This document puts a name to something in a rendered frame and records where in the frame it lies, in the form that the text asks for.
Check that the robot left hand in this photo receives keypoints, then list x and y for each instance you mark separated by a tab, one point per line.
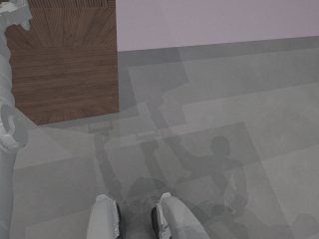
15	12

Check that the left robot shin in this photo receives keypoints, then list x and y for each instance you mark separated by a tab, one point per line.
101	197

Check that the left robot upper arm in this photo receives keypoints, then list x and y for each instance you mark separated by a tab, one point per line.
13	136

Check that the robot left thigh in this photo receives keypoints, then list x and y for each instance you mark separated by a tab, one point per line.
103	218

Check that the left robot forearm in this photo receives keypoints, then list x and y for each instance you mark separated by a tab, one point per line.
6	96

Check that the cabinet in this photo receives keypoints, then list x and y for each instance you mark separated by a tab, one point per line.
66	66

